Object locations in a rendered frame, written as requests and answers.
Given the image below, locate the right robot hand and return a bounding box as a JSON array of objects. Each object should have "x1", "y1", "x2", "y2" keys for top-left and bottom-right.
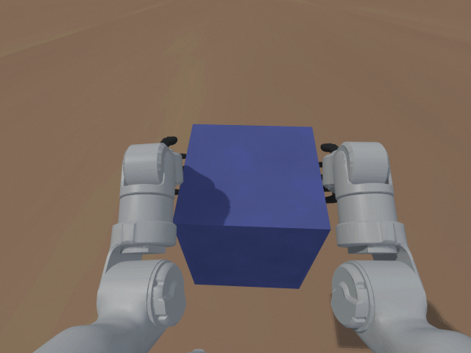
[{"x1": 319, "y1": 143, "x2": 338, "y2": 203}]

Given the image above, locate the robot left forearm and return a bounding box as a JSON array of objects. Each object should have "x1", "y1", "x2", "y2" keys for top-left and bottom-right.
[{"x1": 96, "y1": 143, "x2": 183, "y2": 313}]

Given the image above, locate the robot left upper arm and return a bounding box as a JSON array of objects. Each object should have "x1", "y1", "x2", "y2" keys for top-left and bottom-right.
[{"x1": 33, "y1": 260, "x2": 186, "y2": 353}]

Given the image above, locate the left robot hand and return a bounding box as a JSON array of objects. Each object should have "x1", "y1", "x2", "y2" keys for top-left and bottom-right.
[{"x1": 161, "y1": 137, "x2": 186, "y2": 195}]

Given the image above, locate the robot right upper arm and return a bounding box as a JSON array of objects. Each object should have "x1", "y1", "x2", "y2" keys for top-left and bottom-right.
[{"x1": 330, "y1": 260, "x2": 471, "y2": 353}]

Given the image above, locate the carton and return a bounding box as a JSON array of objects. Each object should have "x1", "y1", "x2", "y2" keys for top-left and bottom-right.
[{"x1": 173, "y1": 124, "x2": 331, "y2": 289}]

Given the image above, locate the robot right forearm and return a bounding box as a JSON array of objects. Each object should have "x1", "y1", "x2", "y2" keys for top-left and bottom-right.
[{"x1": 322, "y1": 142, "x2": 428, "y2": 314}]

